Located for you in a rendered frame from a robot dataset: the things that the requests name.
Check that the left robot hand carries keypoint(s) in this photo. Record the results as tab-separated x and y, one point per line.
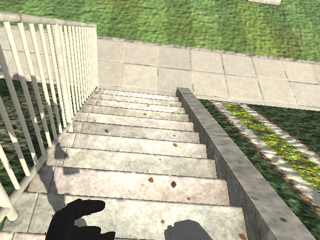
62	224

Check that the robot right thigh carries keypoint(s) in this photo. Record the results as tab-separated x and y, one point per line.
186	230

